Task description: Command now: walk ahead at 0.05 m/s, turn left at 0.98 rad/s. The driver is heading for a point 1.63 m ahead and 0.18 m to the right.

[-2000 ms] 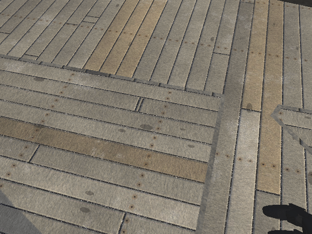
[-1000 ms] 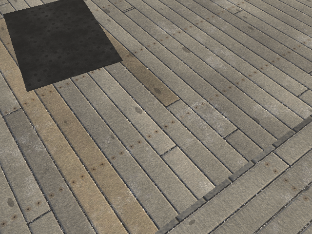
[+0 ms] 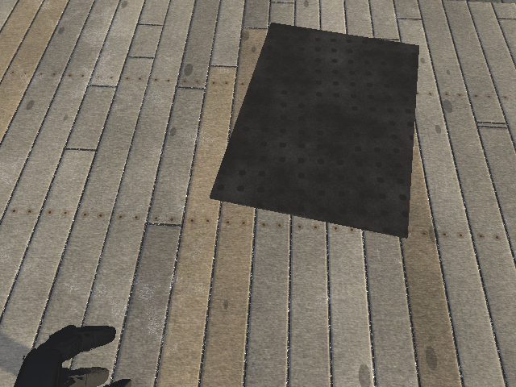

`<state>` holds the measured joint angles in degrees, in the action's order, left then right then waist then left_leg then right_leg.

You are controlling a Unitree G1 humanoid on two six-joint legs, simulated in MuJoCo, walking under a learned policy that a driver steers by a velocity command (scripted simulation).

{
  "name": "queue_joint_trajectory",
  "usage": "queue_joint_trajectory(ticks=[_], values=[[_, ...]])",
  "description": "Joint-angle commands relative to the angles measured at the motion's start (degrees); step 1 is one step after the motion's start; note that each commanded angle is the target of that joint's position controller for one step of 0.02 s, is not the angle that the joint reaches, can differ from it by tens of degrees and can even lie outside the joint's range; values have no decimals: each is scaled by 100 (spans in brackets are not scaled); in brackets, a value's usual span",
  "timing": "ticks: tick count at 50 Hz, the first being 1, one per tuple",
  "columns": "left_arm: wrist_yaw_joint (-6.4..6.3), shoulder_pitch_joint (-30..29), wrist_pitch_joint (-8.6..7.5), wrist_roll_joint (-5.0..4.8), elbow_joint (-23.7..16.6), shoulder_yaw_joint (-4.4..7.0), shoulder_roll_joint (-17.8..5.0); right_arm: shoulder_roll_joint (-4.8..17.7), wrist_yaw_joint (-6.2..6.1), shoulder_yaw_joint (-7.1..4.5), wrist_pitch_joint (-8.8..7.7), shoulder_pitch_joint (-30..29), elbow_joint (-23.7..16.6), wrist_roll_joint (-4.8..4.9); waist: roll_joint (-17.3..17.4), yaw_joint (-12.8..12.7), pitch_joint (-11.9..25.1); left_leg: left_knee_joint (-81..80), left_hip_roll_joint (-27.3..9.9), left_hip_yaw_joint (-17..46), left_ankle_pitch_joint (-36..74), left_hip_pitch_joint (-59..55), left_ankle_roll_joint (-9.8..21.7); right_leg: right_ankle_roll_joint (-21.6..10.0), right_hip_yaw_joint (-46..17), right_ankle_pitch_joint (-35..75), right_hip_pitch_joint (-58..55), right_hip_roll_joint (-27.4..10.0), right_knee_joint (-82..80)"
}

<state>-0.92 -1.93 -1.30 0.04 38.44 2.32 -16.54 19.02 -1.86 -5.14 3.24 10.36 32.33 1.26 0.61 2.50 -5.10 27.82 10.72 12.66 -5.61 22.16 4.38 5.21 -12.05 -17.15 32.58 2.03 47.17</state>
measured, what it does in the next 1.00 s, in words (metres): steps to the right, turning right: right foot, then left foot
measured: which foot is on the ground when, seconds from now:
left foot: down 0.00-0.14, up 0.16-0.44, down 0.46-0.86, up 0.88-1.00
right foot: up 0.00-0.10, down 0.12-0.48, up 0.50-0.84, down 0.86-1.00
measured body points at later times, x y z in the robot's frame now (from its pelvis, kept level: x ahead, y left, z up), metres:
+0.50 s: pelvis +0.03 -0.05 +0.00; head +0.07 -0.04 +0.45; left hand +0.12 +0.24 -0.11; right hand +0.23 -0.29 -0.09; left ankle -0.01 +0.07 -0.73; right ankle +0.12 -0.17 -0.73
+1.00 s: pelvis +0.03 -0.10 +0.00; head +0.08 -0.14 +0.45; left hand +0.29 +0.11 -0.07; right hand +0.08 -0.43 -0.11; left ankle +0.04 +0.05 -0.65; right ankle +0.03 -0.20 -0.73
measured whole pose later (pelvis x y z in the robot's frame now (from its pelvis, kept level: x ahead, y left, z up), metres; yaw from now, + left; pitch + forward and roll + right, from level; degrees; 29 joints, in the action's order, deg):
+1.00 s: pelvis +0.03 -0.10 +0.00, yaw -20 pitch +2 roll +1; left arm 0.1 8.9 1.8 -0.6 33.0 4.3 -18.4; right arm 19.2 -1.4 -5.3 0.1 7.4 39.3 -0.3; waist 2.1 0.2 -4.4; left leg 66.6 -2.0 0.6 -27.8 29.4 -3.4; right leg -2.6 -0.8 -13.1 20.5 2.2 31.3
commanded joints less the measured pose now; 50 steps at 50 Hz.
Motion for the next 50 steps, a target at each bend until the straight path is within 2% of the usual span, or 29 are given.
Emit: queue_joint_trajectory(ticks=[1, 4, 6, 7, 8, 9, 10, 11, 13, 15, 18, 21, 23, 24, 25, 26, 27, 29, 30, 33, 37, 42, 43, 44, 45, 46, 47, 48, 50], values=[[-10, 227, -8, -19, -238, 191, -497, 922, -56, -307, -1, -231, -529, -9, 638, -150, 1221, -610, -1235, 1710, 64, -585, 604, -8, 274, 302, -757, 279, -537], [36, 295, -108, -36, -232, 287, -628, 844, -5, -301, 11, -254, -563, -4, 946, -136, 1142, -361, -1168, 2113, -145, -697, 469, -149, 211, 312, -1241, 270, -1510], [57, 692, -152, 5, -73, 377, -766, 606, 12, -209, 14, -244, -562, 26, 739, -260, 1281, 333, -866, 1807, -858, -518, 188, -411, 221, 1281, -2132, -226, -2631], [33, 550, -98, 91, -203, 425, -1071, 244, 35, -89, 12, 303, -470, -47, -379, 59, 1509, 1560, -310, 1015, -2706, 47, -77, -947, -879, 1693, -2828, -1460, -2728], [42, 584, -49, 324, -207, 459, -1254, 567, 57, -165, -54, 182, -650, -19, -1669, 90, 1122, 2808, 160, 136, -3265, 914, -391, -1852, -2223, 1955, -2416, -2210, -3147], [23, 410, -61, 273, -329, 414, -989, 1034, 70, -282, -117, 299, -505, -95, -1325, 125, 1028, 3742, -310, 90, -2867, 1064, -622, -2089, -2370, 1616, -2199, -2345, -3094], [-15, 245, -33, 167, -405, 332, -715, 1154, 72, -322, -98, 281, -322, -62, -867, 75, 876, 4076, -430, 2, -2449, 1030, -725, -1901, -1643, 1340, -2042, -1984, -2946], [-34, 273, 3, 86, -418, 275, -607, 945, 30, -257, -50, 240, -187, -87, -547, -11, 805, 4298, -430, -66, -2234, 929, -819, -1691, -1252, 1136, -1960, -1594, -2873], [-23, 409, 43, 26, -303, 178, -573, 435, 27, -61, -49, 202, -174, -137, -425, -65, 693, 4294, -410, -168, -2078, 757, -913, -1641, -1006, 1283, -1804, -1302, -2914], [49, 384, 84, 11, -242, 93, -380, 46, 71, 112, -103, 130, -180, -222, -713, -14, 758, 2769, -788, -754, -2072, 232, -995, -1404, -607, 926, -1843, -838, -2970], [58, 975, 243, -61, -219, 393, -1133, 245, 50, 43, -190, -319, -224, -114, -1308, -454, 691, 1350, -662, -1004, -2373, -47, -1002, -1550, -1134, 986, -2268, -865, -2875], [31, 1069, 258, -168, -259, 443, -1146, 347, 24, -27, -256, -16, 2, -4, -1300, -325, 880, 140, -568, -802, -1718, -439, -761, -1549, -1772, 1049, -2526, -1006, -2842], [-32, 1036, 270, -303, -271, 456, -1036, 416, 26, -82, -301, 386, 228, -10, -1204, -116, 1056, -900, -739, -778, -828, -1528, -452, -1234, -1649, 808, -1946, -761, -2708], [-58, 1112, 257, -286, -278, 423, -858, 617, 8, -138, -300, 583, 273, -82, -879, -94, 1276, -865, -1354, -460, -553, -2367, -208, -952, -1321, 221, -1238, -509, -2288], [-51, 845, 199, -277, -536, 371, -602, 1065, 32, -250, -267, 542, 364, -302, 992, -152, 954, -935, -2411, 653, 59, -2321, 487, -607, -42, -650, 41, 208, -1257], [-40, 1040, 142, -206, -484, 478, -902, 853, 50, -208, -298, 85, 188, -475, 1300, -177, 873, -1033, -3262, 1146, 1317, -2039, 1038, -334, 434, -1611, 389, 220, 103], [-15, 1185, 149, -173, -366, 584, -1123, 514, 5, -96, -334, -218, 71, -460, 898, -290, 860, -955, -3279, 817, 1931, -1889, 1062, -192, 495, -1534, 380, -11, 1133], [-31, 1551, 321, -171, -158, 585, -921, 228, -75, -12, -383, -689, 2, -240, 652, -484, 731, -760, -2717, -89, 2056, -1919, 663, -5, 609, -932, 560, -157, 1924], [-12, 1526, 380, -163, -184, 527, -753, 228, -97, 0, -386, -668, 34, -173, 687, -439, 624, -729, -2608, -394, 2275, -1928, 615, 72, 713, -708, 712, -271, 2049], [109, 976, 396, -207, -547, 380, -510, 376, -138, -66, -300, -274, 175, -213, 743, -91, 526, -762, -2500, -869, 2203, -2142, 715, 202, 1128, -221, 826, -488, 1365], [284, 780, 401, -171, -857, 302, -476, 770, -61, -205, -237, -182, 240, -174, 804, 25, 676, -694, -2757, -1219, 2109, -2011, 727, 25, 1474, -251, 14, -592, 199], [293, 1353, 565, -167, -831, 504, -781, 807, 136, -277, -407, -345, 340, 100, 745, -403, 847, 450, -2771, -1887, 2157, -1556, 168, -530, 1858, 382, -1541, -221, -1492], [193, 1920, 555, -132, -677, 651, -1064, 616, 179, -236, -462, -80, 463, 84, 183, -647, 1129, 1532, -2417, -2236, 1822, -909, -230, -840, 1533, 1333, -2706, -112, -2104], [63, 2282, 511, -152, -746, 853, -1908, 226, 194, -110, -504, -60, 205, -211, -1582, -593, 1286, 3413, -1675, -2415, -1923, 1086, -809, -1572, -662, 4382, -4147, -1502, -2168], [117, 1999, 336, 90, -975, 805, -2057, 198, 151, -45, -542, -458, -76, -324, -1951, -652, 2023, 4626, -942, -1209, -3527, 2048, -965, -2866, -2515, 4064, -4130, -2508, -2457], [177, 1854, 214, 76, -973, 664, -1568, 545, 124, -118, -517, -767, -5, -194, -1012, -855, 1899, 4841, -1192, -760, -3278, 2066, -855, -2718, -1864, 3439, -3881, -2376, -2650], [133, 1615, 151, 4, -890, 569, -1311, 552, 84, -118, -490, -813, 8, -103, -775, -646, 1471, 4599, -1301, -763, -2795, 2023, -719, -2349, -1336, 2881, -3450, -2057, -2648], [80, 1302, 164, -92, -897, 507, -1129, 557, 14, -130, -439, -661, 153, -139, -393, -463, 1217, 4196, -1449, -791, -2349, 1909, -706, -2015, -928, 2462, -3076, -1766, -2643], [-23, 806, 203, -41, -964, 359, -911, 587, -7, -140, -323, -277, 381, -176, -605, -222, 1206, 4022, -1401, -1035, -1744, 1111, -811, -1850, -290, 2795, -2333, -1513, -2669]])
Velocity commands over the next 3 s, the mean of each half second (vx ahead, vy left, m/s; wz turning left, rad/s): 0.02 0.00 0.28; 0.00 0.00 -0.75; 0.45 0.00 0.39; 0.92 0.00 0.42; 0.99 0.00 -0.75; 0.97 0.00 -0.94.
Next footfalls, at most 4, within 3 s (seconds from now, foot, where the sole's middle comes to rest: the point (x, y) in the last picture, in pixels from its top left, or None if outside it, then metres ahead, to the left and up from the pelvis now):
0.12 right None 0.16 -0.16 -0.77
0.46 left None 0.03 0.07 -0.77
0.86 right None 0.07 -0.21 -0.77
1.52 left None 0.28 0.04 -0.77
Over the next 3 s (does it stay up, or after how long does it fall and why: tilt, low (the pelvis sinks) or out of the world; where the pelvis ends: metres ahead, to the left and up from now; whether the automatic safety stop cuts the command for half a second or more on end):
stays up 1.47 -0.10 -0.01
